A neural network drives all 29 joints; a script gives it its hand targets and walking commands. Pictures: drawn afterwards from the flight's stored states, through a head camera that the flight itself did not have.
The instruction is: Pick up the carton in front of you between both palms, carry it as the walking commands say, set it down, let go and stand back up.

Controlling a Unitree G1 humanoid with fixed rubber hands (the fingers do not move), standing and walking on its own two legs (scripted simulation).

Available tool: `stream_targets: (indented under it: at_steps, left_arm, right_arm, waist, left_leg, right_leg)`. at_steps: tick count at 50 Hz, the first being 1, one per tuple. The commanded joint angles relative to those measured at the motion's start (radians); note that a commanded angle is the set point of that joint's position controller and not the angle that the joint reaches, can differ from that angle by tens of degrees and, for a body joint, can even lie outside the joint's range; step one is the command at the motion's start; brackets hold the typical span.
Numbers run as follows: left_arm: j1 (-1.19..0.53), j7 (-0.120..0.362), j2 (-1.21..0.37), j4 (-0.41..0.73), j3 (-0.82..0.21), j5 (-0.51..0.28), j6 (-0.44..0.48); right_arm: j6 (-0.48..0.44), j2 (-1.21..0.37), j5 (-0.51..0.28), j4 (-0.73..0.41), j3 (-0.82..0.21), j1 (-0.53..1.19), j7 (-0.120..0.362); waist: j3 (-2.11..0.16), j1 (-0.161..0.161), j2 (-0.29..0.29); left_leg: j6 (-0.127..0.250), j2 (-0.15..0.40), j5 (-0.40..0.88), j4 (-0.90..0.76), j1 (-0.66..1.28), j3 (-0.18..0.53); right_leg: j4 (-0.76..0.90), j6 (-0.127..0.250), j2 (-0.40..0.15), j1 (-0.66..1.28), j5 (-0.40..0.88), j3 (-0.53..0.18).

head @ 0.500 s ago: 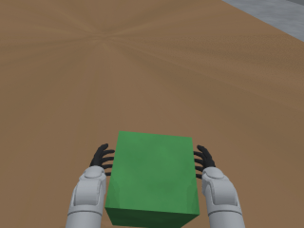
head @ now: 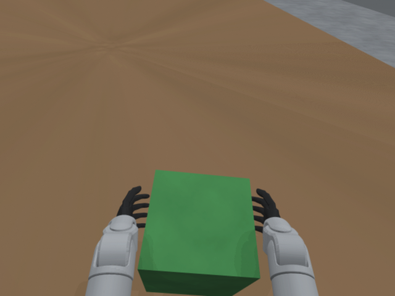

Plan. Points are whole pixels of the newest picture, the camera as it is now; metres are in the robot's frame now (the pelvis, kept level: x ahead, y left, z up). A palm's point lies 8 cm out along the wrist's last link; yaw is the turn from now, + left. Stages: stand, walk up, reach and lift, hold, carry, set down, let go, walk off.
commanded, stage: hold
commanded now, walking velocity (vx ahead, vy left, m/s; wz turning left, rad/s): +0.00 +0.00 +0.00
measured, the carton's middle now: (195, 238) +0.30 +0.00 -0.06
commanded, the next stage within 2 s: set down in 0.54 s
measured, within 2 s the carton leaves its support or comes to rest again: neither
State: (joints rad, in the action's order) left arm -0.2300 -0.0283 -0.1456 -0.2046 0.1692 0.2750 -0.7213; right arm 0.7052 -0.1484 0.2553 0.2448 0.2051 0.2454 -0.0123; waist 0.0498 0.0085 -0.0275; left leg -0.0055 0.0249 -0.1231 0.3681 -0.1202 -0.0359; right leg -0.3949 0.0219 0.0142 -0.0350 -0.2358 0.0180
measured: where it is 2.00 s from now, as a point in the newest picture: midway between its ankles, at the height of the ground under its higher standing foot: outside the picture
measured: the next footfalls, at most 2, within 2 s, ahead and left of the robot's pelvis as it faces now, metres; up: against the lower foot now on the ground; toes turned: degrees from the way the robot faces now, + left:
none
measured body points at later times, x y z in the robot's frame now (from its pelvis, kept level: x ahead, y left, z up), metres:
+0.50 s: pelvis -0.01 +0.03 +0.00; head -0.06 +0.05 +0.44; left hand +0.30 +0.18 +0.04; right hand +0.29 -0.13 +0.04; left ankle +0.06 +0.12 -0.74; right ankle +0.00 -0.10 -0.74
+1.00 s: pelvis -0.01 +0.02 -0.02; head +0.08 +0.05 +0.41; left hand +0.35 +0.18 -0.06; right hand +0.35 -0.12 -0.05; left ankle +0.06 +0.12 -0.74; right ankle +0.00 -0.10 -0.74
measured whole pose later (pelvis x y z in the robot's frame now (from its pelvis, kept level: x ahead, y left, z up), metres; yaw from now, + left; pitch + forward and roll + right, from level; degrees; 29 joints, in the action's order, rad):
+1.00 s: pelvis -0.01 +0.02 -0.02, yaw -1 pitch +6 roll -1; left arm -0.54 0.07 -0.15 -0.53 0.46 0.46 -0.38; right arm 0.36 -0.25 0.42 0.54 0.50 0.53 -0.03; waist 0.10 -0.03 -0.06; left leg 0.02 0.01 -0.21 0.64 -0.54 -0.04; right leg -0.67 0.00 0.02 -0.46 -0.32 -0.01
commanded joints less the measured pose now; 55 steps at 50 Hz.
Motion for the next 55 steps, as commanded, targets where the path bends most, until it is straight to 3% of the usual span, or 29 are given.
stream_targets:
  at_steps: [1, 12, 22, 30, 34, 40, 46, 49, 55]
  left_arm:
    - [-0.424, 0.237, -0.935, 0.034, -0.470, -0.230, 0.040]
    - [-0.525, 0.278, -0.972, -0.021, -0.469, -0.236, 0.039]
    - [-0.553, 0.286, -0.984, -0.057, -0.446, -0.230, 0.029]
    - [-0.565, 0.280, -0.975, -0.072, -0.420, -0.228, 0.024]
    - [-0.612, 0.282, -0.945, -0.134, -0.351, -0.192, 0.049]
    - [-0.732, 0.284, -0.817, -0.307, -0.153, -0.061, 0.157]
    - [-0.670, 0.275, -0.610, -0.388, -0.003, 0.070, 0.319]
    - [-0.648, 0.286, -0.599, -0.388, -0.044, 0.058, 0.415]
    - [-0.766, 0.302, -0.656, -0.374, -0.231, -0.036, 0.585]
  right_arm:
    - [-0.050, -0.901, -0.239, -0.043, -0.512, 0.486, 0.254]
    - [-0.066, -0.934, -0.205, 0.043, -0.450, 0.532, 0.278]
    - [-0.063, -0.939, -0.190, 0.076, -0.411, 0.564, 0.294]
    - [-0.054, -0.928, -0.179, 0.079, -0.388, 0.575, 0.293]
    - [-0.074, -0.923, -0.143, 0.140, -0.330, 0.614, 0.286]
    - [-0.165, -0.911, -0.025, 0.309, -0.142, 0.705, 0.240]
    - [-0.315, -0.802, 0.072, 0.377, 0.009, 0.623, 0.169]
    - [-0.415, -0.813, 0.047, 0.361, -0.037, 0.600, 0.148]
    - [-0.593, -0.912, -0.066, 0.308, -0.268, 0.703, 0.105]
  waist:
    - [-0.221, -0.030, 0.007]
    - [-0.192, -0.002, 0.008]
    - [-0.196, -0.004, 0.045]
    - [-0.195, -0.006, 0.051]
    - [-0.169, -0.013, 0.038]
    - [-0.142, -0.020, 0.009]
    - [-0.213, -0.046, 0.013]
    - [-0.328, -0.044, 0.018]
    - [-0.716, -0.048, 0.016]
  left_leg:
    - [0.024, -0.109, 0.070, 0.010, 0.254, 0.107]
    - [0.015, -0.093, -0.055, 0.003, 0.336, 0.116]
    - [0.006, -0.058, -0.144, -0.046, 0.312, 0.150]
    - [0.002, -0.044, -0.099, -0.056, 0.306, 0.160]
    - [0.009, -0.052, -0.108, -0.038, 0.282, 0.153]
    - [0.030, -0.072, -0.103, 0.059, 0.166, 0.131]
    - [0.048, -0.100, 0.093, 0.218, -0.057, 0.097]
    - [0.044, -0.113, 0.202, 0.300, -0.136, 0.088]
    - [0.046, -0.138, 0.360, 0.512, -0.243, 0.088]
  right_leg:
    - [0.111, 0.009, 0.025, -0.184, 0.089, -0.134]
    - [0.137, 0.052, 0.016, -0.311, -0.093, -0.129]
    - [0.103, 0.043, 0.043, -0.263, -0.097, -0.117]
    - [0.086, 0.030, 0.054, -0.231, -0.046, -0.115]
    - [0.069, 0.027, 0.056, -0.257, -0.064, -0.112]
    - [-0.003, 0.019, 0.060, -0.368, -0.085, -0.105]
    - [-0.138, -0.010, 0.091, -0.497, 0.027, -0.094]
    - [-0.205, -0.030, 0.107, -0.552, 0.131, -0.091]
    - [-0.396, -0.064, 0.133, -0.703, 0.290, -0.088]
